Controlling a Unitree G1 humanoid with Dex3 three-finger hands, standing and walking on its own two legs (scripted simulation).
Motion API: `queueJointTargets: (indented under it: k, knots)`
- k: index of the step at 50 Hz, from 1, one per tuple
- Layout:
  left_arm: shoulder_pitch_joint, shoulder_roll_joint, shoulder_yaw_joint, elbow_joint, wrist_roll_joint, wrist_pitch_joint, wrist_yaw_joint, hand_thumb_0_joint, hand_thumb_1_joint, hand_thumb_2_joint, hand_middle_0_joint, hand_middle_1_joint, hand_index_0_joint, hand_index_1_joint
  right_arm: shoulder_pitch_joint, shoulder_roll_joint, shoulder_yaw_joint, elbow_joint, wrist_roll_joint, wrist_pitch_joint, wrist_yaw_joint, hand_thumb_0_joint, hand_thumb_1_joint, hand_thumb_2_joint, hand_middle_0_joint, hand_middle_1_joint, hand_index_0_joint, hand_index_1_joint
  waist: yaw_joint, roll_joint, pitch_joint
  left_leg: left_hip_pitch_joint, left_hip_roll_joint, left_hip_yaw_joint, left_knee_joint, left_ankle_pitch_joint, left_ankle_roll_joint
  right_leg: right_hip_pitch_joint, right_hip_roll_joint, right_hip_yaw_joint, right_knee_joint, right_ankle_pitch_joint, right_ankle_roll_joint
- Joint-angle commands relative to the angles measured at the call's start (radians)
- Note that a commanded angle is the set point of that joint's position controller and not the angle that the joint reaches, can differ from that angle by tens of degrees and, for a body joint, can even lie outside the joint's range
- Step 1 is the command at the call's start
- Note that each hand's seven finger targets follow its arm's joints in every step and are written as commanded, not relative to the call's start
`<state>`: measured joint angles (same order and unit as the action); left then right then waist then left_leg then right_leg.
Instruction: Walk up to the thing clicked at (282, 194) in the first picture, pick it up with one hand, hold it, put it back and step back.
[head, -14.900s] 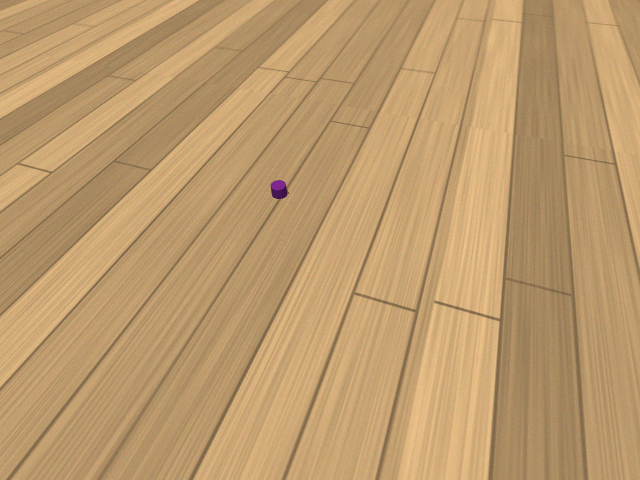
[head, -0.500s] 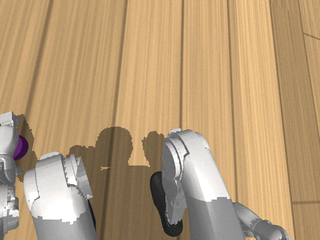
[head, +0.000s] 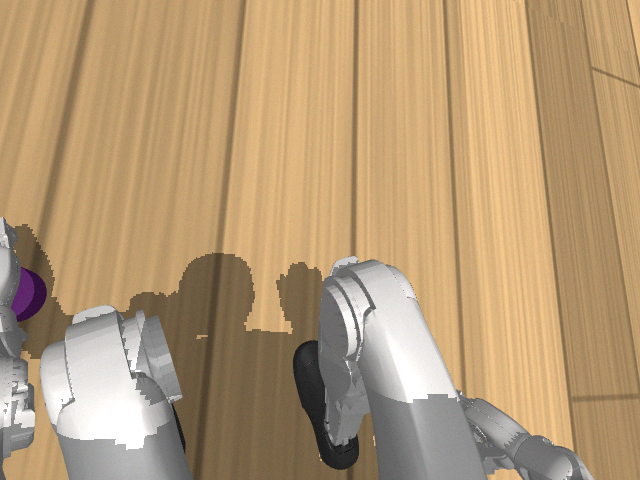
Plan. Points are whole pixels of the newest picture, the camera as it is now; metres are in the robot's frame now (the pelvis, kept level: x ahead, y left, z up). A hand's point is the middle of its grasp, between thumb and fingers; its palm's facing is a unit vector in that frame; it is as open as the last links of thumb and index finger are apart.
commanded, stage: close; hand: left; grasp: from above
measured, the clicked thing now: (6, 293) +0.35 +0.32 -0.27
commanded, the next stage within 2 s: settle in 1.68 s
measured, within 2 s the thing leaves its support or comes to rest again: neither
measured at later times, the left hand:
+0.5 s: hand (4, 297) +0.35 +0.32 -0.25, palm faces -0.40 -0.13 -0.91, open 12.4 cm
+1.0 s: hand (13, 301) +0.34 +0.31 -0.25, palm faces -0.42 -0.14 -0.90, open 10.8 cm
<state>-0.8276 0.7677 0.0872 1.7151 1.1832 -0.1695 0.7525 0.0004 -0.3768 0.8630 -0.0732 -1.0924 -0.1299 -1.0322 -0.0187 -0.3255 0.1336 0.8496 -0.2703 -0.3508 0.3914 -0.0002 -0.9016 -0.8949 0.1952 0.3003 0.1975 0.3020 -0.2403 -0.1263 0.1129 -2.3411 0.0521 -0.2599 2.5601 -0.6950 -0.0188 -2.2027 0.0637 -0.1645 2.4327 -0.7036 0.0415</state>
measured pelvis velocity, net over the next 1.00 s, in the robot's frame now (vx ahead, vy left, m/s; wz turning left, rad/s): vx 0.00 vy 0.00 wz -0.01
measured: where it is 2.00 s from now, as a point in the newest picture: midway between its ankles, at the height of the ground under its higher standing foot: (255, 453)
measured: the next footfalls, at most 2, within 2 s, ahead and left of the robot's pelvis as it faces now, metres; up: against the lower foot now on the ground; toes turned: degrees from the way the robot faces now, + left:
none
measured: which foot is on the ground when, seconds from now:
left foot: down 0.00-1.00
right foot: down 0.00-1.00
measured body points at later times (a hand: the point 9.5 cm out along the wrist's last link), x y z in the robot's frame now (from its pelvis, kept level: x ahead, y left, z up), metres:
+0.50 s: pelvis +0.00 +0.00 +0.00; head +0.24 +0.13 +0.36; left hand +0.36 +0.32 -0.20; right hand +0.12 -0.25 -0.08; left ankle +0.07 +0.13 -0.26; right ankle +0.10 -0.12 -0.26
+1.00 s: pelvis +0.00 +0.00 +0.00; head +0.24 +0.12 +0.36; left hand +0.36 +0.31 -0.20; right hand +0.10 -0.25 -0.08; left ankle +0.07 +0.13 -0.26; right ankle +0.10 -0.12 -0.26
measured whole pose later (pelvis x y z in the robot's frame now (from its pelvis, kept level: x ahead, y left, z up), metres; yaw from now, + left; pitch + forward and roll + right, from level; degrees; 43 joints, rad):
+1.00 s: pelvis +0.00 +0.00 +0.00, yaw -1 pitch +24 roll -12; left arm -0.77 0.76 0.09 1.66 1.24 -0.26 0.83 0.00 0.02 0.56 -0.35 -0.88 -0.44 -0.78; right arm -0.02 -0.31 0.18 0.85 -0.30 -0.33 0.37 0.00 -0.90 -0.89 0.20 0.30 0.20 0.30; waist -0.23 -0.12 0.16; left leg -2.31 0.06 -0.28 2.56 -0.70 -0.02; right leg -2.17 0.07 -0.18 2.42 -0.69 0.04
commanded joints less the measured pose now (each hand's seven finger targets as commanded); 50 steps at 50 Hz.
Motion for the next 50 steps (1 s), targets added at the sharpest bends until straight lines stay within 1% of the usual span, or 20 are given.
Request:
queueJointTargets:
  k: [1, 3, 6, 8, 13, 14, 15, 17, 19, 20, 23, 25, 28, 30, 33, 38, 43, 45, 47, 50]
  knots:
    - [-0.172, 0.135, -0.014, -0.067, -0.011, -0.064, -0.028, 0.0, -0.353, 0.837, -0.09, -1.102, -0.15, -1.038, 0.176, -0.285, -0.043, 0.001, 0.0, -0.013, -0.008, 0.0, -0.891, -0.898, 0.2, 0.3, 0.2, 0.3, -0.047, 0.398, -0.606, 0.505, 0.001, 0.099, -0.251, 0.159, 0.017, 0.285, 0.036, -0.106, -0.207, 0.251, -0.059]
    - [-0.15, 0.172, 0.005, -0.102, -0.003, -0.1, -0.017, 0.0, -0.327, 0.816, -0.11, -1.086, -0.172, -1.02, 0.164, -0.286, -0.038, -0.001, -0.005, -0.003, -0.014, 0.0, -0.891, -0.898, 0.2, 0.3, 0.2, 0.3, -0.019, 0.431, -0.623, 0.526, 0.002, 0.107, -0.261, 0.177, 0.013, 0.316, 0.04, -0.105, -0.211, 0.256, -0.063]
    - [-0.135, 0.201, 0.015, -0.156, 0.025, -0.137, 0.031, 0.0, -0.323, 0.797, -0.105, -1.078, -0.171, -1.009, 0.13, -0.3, -0.031, -0.003, -0.027, 0.015, -0.022, 0.0, -0.89, -0.897, 0.2, 0.3, 0.2, 0.3, -0.014, 0.439, -0.639, 0.503, -0.003, 0.125, -0.248, 0.192, 0.013, 0.356, 0.05, -0.103, -0.224, 0.26, -0.064]
    - [-0.122, 0.166, -0.001, -0.144, 0.03, -0.134, 0.052, 0.0, -0.311, 0.789, -0.096, -1.094, -0.171, -1.016, 0.114, -0.288, -0.033, 0.002, -0.03, 0.021, -0.026, 0.0, -0.888, -0.896, 0.2, 0.3, 0.2, 0.3, -0.019, 0.409, -0.602, 0.47, -0.002, 0.127, -0.242, 0.165, 0.016, 0.338, 0.052, -0.098, -0.234, 0.226, -0.062]
    - [-0.111, 0.181, 0.022, -0.149, 0.062, -0.107, 0.123, 0.0, -0.24, 0.741, -0.128, -1.066, -0.214, -0.976, 0.128, -0.306, -0.042, -0.002, -0.023, 0.027, -0.025, 0.0, -0.886, -0.893, 0.2, 0.3, 0.2, 0.3, -0.02, 0.385, -0.608, 0.479, 0.005, 0.108, -0.259, 0.16, 0.014, 0.329, 0.056, -0.103, -0.241, 0.219, -0.062]
    - [-0.113, 0.17, 0.015, -0.127, 0.071, -0.095, 0.133, 0.0, -0.231, 0.732, -0.127, -1.062, -0.215, -0.969, 0.134, -0.307, -0.043, -0.004, -0.025, 0.026, -0.021, 0.0, -0.885, -0.893, 0.2, 0.3, 0.2, 0.3, -0.033, 0.389, -0.598, 0.474, 0.004, 0.107, -0.26, 0.157, 0.013, 0.323, 0.053, -0.105, -0.24, 0.218, -0.062]
    - [-0.119, 0.156, 0.0, -0.135, 0.063, -0.084, 0.136, 0.0, -0.212, 0.721, -0.136, -1.051, -0.228, -0.955, 0.124, -0.304, -0.046, -0.007, -0.024, 0.019, -0.016, 0.0, -0.883, -0.892, 0.2, 0.3, 0.2, 0.3, -0.033, 0.368, -0.59, 0.466, 0.008, 0.106, -0.252, 0.143, 0.013, 0.311, 0.048, -0.104, -0.232, 0.21, -0.058]
    - [-0.142, 0.163, 0.013, -0.132, 0.061, -0.062, 0.147, 0.0, -0.204, 0.71, -0.151, -1.026, -0.238, -0.935, 0.136, -0.312, -0.053, -0.007, -0.013, 0.011, -0.012, 0.0, -0.884, -0.892, 0.2, 0.3, 0.2, 0.3, -0.037, 0.382, -0.593, 0.478, 0.009, 0.1, -0.268, 0.135, 0.011, 0.31, 0.049, -0.101, -0.24, 0.204, -0.059]
    - [-0.153, 0.181, 0.022, -0.112, 0.047, -0.038, 0.151, 0.0, -0.176, 0.695, -0.165, -1.025, -0.256, -0.93, 0.139, -0.314, -0.051, -0.007, -0.006, 0.007, -0.01, 0.0, -0.884, -0.892, 0.2, 0.3, 0.2, 0.3, -0.037, 0.367, -0.574, 0.448, 0.014, 0.101, -0.266, 0.111, 0.015, 0.308, 0.046, -0.093, -0.26, 0.187, -0.055]
    - [-0.161, 0.151, 0.001, -0.119, 0.039, -0.025, 0.139, 0.0, -0.167, 0.68, -0.17, -1.014, -0.263, -0.917, 0.138, -0.303, -0.053, -0.016, -0.003, -0.003, -0.004, 0.0, -0.885, -0.892, 0.2, 0.3, 0.2, 0.3, -0.042, 0.366, -0.556, 0.441, 0.012, 0.103, -0.26, 0.108, 0.014, 0.289, 0.039, -0.09, -0.252, 0.184, -0.053]
    - [-0.186, 0.158, -0.003, -0.112, 0.007, -0.005, 0.103, 0.0, -0.15, 0.671, -0.193, -0.994, -0.282, -0.901, 0.145, -0.306, -0.057, -0.008, 0.007, -0.018, -0.004, 0.0, -0.885, -0.893, 0.2, 0.3, 0.2, 0.3, -0.044, 0.371, -0.542, 0.422, 0.012, 0.106, -0.26, 0.088, 0.019, 0.282, 0.038, -0.075, -0.265, 0.166, -0.054]
    - [-0.143, 0.212, 0.061, -0.081, 0.002, 0.002, 0.075, 0.0, -0.142, 0.658, -0.207, -0.979, -0.295, -0.887, 0.174, -0.31, -0.066, -0.008, 0.01, -0.026, -0.003, 0.0, -0.887, -0.894, 0.2, 0.3, 0.2, 0.3, -0.025, 0.392, -0.576, 0.455, 0.007, 0.101, -0.263, 0.126, 0.019, 0.297, 0.037, -0.083, -0.249, 0.197, -0.056]
    - [-0.145, 0.169, 0.023, -0.066, 0.007, -0.02, 0.022, 0.0, -0.106, 0.663, -0.252, -0.952, -0.33, -0.87, 0.169, -0.297, -0.051, -0.001, 0.001, -0.031, 0.001, 0.0, -0.887, -0.894, 0.2, 0.299, 0.2, 0.3, -0.047, 0.409, -0.576, 0.492, 0.006, 0.084, -0.265, 0.147, 0.013, 0.27, 0.035, -0.108, -0.214, 0.226, -0.06]
    - [-0.151, 0.173, 0.024, -0.088, -0.006, -0.042, 0.01, 0.0, -0.079, 0.658, -0.261, -0.97, -0.346, -0.881, 0.164, -0.3, -0.05, 0.0, 0.0, -0.019, -0.006, 0.0, -0.886, -0.894, 0.2, 0.299, 0.2, 0.299, -0.038, 0.417, -0.589, 0.495, 0.008, 0.083, -0.274, 0.139, 0.014, 0.278, 0.04, -0.11, -0.219, 0.221, -0.064]
    - [-0.169, 0.179, 0.004, -0.111, 0.004, -0.082, 0.0, 0.0, -0.027, 0.691, -0.321, -0.957, -0.395, -0.88, 0.149, -0.297, -0.038, -0.006, -0.008, -0.02, -0.008, 0.0, -0.887, -0.895, 0.2, 0.299, 0.2, 0.299, -0.041, 0.43, -0.575, 0.511, 0.006, 0.088, -0.266, 0.137, 0.013, 0.274, 0.035, -0.114, -0.209, 0.216, -0.063]
    - [-0.138, 0.189, 0.0, -0.127, 0.024, -0.125, 0.027, 0.0, 0.0, 0.597, -0.319, -0.919, -0.41, -0.825, 0.134, -0.302, -0.033, -0.004, -0.02, 0.003, -0.024, 0.0, -0.885, -0.894, 0.2, 0.3, 0.2, 0.3, -0.032, 0.392, -0.584, 0.472, 0.002, 0.109, -0.251, 0.154, 0.019, 0.311, 0.048, -0.108, -0.235, 0.22, -0.062]
    - [-0.1, 0.204, 0.027, -0.123, 0.048, -0.116, 0.094, 0.0, 0.032, 0.548, -0.338, -0.87, -0.431, -0.773, 0.145, -0.315, -0.038, -0.001, -0.024, 0.016, -0.028, 0.0, -0.882, -0.892, 0.2, 0.3, 0.2, 0.3, -0.023, 0.36, -0.591, 0.463, 0.003, 0.109, -0.254, 0.154, 0.019, 0.341, 0.055, -0.102, -0.259, 0.211, -0.058]
    - [-0.116, 0.186, 0.012, -0.135, 0.053, -0.1, 0.109, 0.0, 0.045, 0.514, -0.352, -0.835, -0.444, -0.739, 0.142, -0.308, -0.042, -0.009, -0.021, 0.012, -0.025, 0.0, -0.883, -0.892, 0.2, 0.3, 0.2, 0.3, -0.027, 0.358, -0.573, 0.449, 0.002, 0.112, -0.255, 0.129, 0.02, 0.323, 0.049, -0.095, -0.263, 0.185, -0.057]
    - [-0.13, 0.186, 0.015, -0.119, 0.047, -0.082, 0.116, 0.0, 0.089, 0.487, -0.38, -0.823, -0.477, -0.722, 0.148, -0.306, -0.046, -0.011, -0.018, 0.015, -0.024, 0.0, -0.883, -0.892, 0.2, 0.3, 0.2, 0.3, -0.036, 0.367, -0.575, 0.448, 0.004, 0.111, -0.259, 0.118, 0.02, 0.323, 0.051, -0.086, -0.264, 0.176, -0.059]
    - [-0.143, 0.199, 0.017, -0.161, 0.026, -0.056, 0.12, 0.0, 0.117, 0.513, -0.424, -0.787, -0.506, -0.702, 0.135, -0.303, -0.048, -0.009, -0.005, 0.006, -0.022, 0.0, -0.883, -0.892, 0.2, 0.3, 0.2, 0.3, -0.02, 0.359, -0.597, 0.447, 0.009, 0.106, -0.253, 0.119, 0.02, 0.314, 0.043, -0.086, -0.258, 0.179, -0.057]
